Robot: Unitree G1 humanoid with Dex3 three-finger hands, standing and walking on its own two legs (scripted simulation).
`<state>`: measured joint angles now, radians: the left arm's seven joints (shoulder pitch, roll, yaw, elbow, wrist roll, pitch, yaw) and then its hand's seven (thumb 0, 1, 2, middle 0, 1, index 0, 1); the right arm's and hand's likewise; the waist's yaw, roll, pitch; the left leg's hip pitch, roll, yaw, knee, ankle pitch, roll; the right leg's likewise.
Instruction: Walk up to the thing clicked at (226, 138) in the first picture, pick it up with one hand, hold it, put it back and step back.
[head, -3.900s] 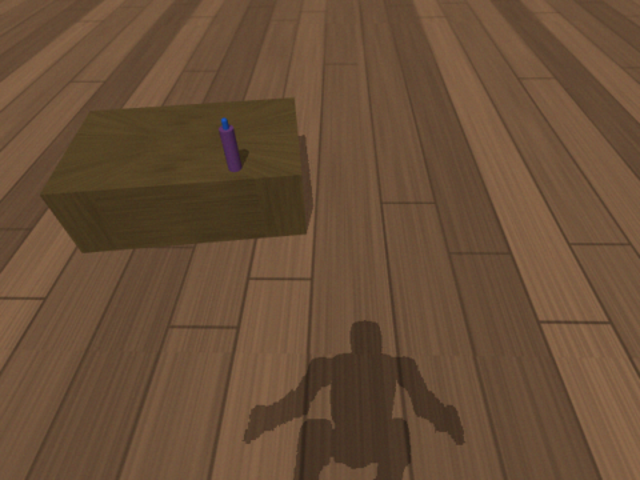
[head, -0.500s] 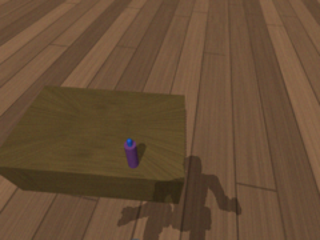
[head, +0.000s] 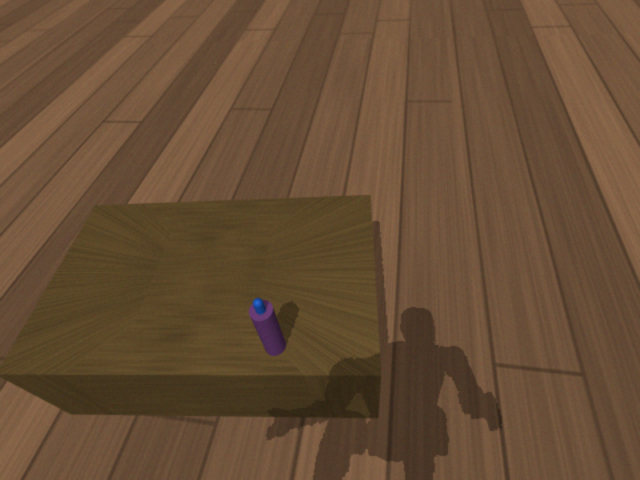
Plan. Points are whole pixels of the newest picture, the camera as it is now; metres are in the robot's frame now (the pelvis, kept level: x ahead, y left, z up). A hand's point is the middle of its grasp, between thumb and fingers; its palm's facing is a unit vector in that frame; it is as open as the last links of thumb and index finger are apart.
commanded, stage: walk up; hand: left
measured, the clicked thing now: (267, 325) +0.50 +0.20 -0.32
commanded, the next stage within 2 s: stand in 1.66 s
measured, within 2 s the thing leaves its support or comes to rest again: neither
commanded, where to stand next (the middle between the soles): +0.09 +0.00 m, yaw +0 degrees
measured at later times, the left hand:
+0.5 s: hand out of the picture +0.09 +0.27 -0.14, palm faces -0.01 -0.95 -0.32, open 7.4 cm
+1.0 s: hand out of the picture +0.11 +0.26 -0.13, palm faces +0.02 -0.94 -0.34, open 7.4 cm
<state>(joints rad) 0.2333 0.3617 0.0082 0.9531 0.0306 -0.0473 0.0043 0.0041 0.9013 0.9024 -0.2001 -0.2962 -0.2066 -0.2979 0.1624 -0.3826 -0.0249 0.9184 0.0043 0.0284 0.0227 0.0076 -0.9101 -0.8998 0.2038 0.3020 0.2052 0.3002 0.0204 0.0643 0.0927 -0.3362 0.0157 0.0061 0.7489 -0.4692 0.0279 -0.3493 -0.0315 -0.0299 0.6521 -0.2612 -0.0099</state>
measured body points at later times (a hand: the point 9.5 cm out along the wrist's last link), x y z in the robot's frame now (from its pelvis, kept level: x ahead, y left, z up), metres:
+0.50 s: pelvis +0.02 +0.02 +0.02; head +0.02 +0.03 +0.47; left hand +0.09 +0.32 -0.12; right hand +0.08 -0.29 -0.11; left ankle +0.02 +0.14 -0.72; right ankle +0.06 -0.12 -0.72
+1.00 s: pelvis +0.04 +0.01 +0.03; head +0.04 +0.01 +0.47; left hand +0.11 +0.31 -0.11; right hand +0.14 -0.29 -0.11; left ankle +0.02 +0.14 -0.72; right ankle +0.06 -0.12 -0.72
